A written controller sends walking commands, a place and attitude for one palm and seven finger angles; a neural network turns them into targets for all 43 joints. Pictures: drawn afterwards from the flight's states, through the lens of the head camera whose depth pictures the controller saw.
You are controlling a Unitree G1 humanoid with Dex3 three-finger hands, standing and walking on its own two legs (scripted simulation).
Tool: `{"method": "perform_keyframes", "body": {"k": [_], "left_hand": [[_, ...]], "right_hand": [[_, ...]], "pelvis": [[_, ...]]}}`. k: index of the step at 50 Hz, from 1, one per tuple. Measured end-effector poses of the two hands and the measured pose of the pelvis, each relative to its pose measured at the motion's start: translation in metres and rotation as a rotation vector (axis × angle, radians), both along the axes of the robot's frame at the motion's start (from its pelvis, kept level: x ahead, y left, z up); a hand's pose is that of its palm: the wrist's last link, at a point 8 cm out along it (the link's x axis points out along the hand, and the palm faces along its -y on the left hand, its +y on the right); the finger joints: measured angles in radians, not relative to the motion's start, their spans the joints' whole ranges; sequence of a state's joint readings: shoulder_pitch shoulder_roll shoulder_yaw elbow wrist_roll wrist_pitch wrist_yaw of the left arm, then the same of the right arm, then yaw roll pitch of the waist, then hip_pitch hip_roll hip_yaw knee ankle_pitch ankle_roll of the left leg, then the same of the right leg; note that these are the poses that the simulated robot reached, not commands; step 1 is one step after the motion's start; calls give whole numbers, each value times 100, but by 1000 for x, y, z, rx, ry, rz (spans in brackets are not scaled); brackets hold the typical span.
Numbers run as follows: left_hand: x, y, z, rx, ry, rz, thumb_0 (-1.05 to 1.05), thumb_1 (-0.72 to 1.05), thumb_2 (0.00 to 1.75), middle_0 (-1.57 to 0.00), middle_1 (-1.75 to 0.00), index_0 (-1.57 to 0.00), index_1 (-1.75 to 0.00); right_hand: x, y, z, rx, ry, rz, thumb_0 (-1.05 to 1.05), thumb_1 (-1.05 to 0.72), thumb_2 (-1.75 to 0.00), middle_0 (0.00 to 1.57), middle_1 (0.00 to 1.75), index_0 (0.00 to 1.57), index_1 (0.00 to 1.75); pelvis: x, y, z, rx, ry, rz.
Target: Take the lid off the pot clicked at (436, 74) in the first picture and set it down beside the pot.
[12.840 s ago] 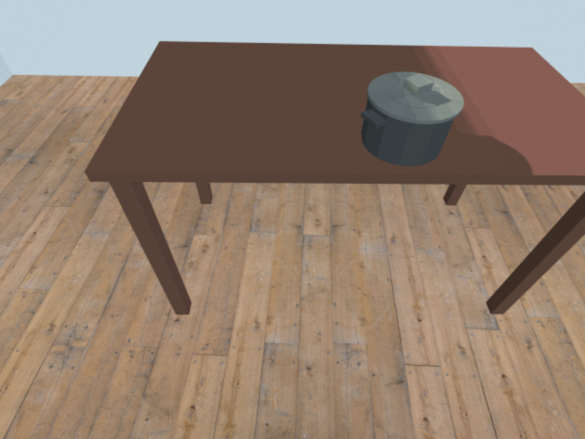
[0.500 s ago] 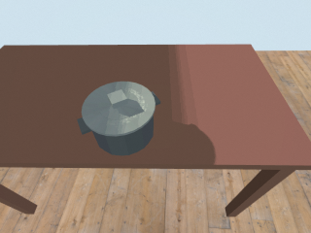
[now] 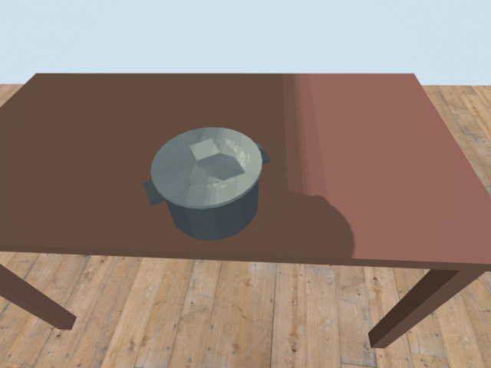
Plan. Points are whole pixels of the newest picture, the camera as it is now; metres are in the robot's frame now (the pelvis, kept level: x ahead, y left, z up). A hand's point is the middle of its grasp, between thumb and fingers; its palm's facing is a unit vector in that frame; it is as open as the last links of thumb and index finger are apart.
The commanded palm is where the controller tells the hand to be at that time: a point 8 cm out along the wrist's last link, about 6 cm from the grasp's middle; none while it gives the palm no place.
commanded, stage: look again from close up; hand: left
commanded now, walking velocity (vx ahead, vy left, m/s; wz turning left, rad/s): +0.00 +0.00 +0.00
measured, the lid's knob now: (205, 153) +0.45 +0.09 +0.11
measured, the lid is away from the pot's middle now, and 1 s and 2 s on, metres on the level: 0.00 0.00 0.00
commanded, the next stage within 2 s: lift the closed hand beside the body in 0.80 s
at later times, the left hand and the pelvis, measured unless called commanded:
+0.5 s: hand out of the picture +0.03 +0.19 -0.16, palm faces +0.01 -0.97 -0.24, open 7.3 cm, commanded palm none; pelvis +0.01 +0.00 +0.00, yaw +0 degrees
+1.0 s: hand out of the picture +0.08 +0.19 -0.13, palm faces +0.12 -0.96 -0.27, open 7.2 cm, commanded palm +0.09 +0.24 -0.05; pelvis +0.00 +0.00 +0.00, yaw +0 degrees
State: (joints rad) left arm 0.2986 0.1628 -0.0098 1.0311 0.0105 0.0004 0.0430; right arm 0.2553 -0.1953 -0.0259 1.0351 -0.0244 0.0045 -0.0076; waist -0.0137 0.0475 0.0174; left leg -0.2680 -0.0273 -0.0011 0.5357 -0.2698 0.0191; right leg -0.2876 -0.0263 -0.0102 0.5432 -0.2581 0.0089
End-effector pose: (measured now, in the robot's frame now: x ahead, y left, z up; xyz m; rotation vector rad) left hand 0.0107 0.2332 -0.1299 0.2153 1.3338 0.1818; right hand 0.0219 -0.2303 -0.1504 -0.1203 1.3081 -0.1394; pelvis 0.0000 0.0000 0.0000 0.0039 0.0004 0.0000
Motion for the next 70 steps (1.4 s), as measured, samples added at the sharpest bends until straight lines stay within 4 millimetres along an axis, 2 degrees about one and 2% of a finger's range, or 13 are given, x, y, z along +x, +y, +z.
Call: {"method": "perform_keyframes", "body": {"k": [11,18,29,46,47,49,51,53,55,58,63,66,70], "left_hand": [[10,0,-1,-18,-30,3,1,91,89,-20,-30,-20,-30],[17,-1,-1,-22,-42,-9,0,91,89,-20,-30,-20,-30],[15,0,-1,-19,-33,-10,0,91,89,-20,-30,-20,-30],[-5,-6,-3,-25,4,-5,0,91,89,-20,-30,-20,-30],[1,-6,0,-28,-43,17,1,91,89,-20,-30,-20,-30],[31,-3,21,7,-249,23,1,91,89,-22,-31,-22,-31],[66,1,50,56,-447,21,2,91,89,-24,-34,-24,-34],[96,3,76,95,-602,6,1,91,89,-28,-39,-29,-39],[114,6,90,113,-684,-6,1,91,89,-34,-44,-34,-45],[115,4,95,91,-717,-27,1,91,89,-43,-55,-43,-56],[92,2,116,91,-790,-27,1,91,89,-63,-76,-63,-77],[82,12,121,133,-803,16,1,90,89,-76,-90,-76,-90],[81,15,127,155,-799,19,1,90,89,-93,-109,-93,-109]], "right_hand": [[25,5,6,-7,-49,26,1,-92,-90,20,30,20,30],[29,4,9,-10,-56,25,1,-92,-90,20,30,20,30],[13,3,8,-10,-11,10,1,-92,-90,20,30,20,30],[-18,11,4,14,50,-11,1,-92,-90,20,30,20,30],[-17,9,6,9,27,-10,1,-92,-90,20,30,20,30],[-7,4,14,-21,-84,6,2,-93,-90,20,30,20,30],[12,-3,22,-46,-202,17,2,-93,-90,21,30,20,30],[37,-9,30,-60,-323,27,2,-93,-90,20,30,20,30],[66,-14,41,-59,-438,17,2,-92,-90,20,30,20,30],[108,-18,66,-56,-606,8,2,-92,-90,20,30,20,30],[166,-15,113,-83,-827,112,2,-91,-90,20,30,19,30],[170,-17,116,-109,-828,144,1,-91,-90,20,30,22,33],[162,-17,104,-116,-758,174,1,-91,-90,20,30,22,33]], "pelvis": [[5,4,2,2,-11,-3],[6,3,3,2,-14,-6],[9,1,4,1,-19,-7],[3,-1,4,-5,-25,-11],[2,-1,4,-6,-29,-11],[0,-1,3,-1,-37,-8],[-1,0,3,-1,-49,3],[-1,1,4,0,-63,9],[-2,0,4,3,-63,6],[-4,-4,3,9,-62,-11],[-3,-10,2,0,-68,1],[-4,-12,2,-8,-62,20],[-4,-13,1,-12,-53,26]]}}
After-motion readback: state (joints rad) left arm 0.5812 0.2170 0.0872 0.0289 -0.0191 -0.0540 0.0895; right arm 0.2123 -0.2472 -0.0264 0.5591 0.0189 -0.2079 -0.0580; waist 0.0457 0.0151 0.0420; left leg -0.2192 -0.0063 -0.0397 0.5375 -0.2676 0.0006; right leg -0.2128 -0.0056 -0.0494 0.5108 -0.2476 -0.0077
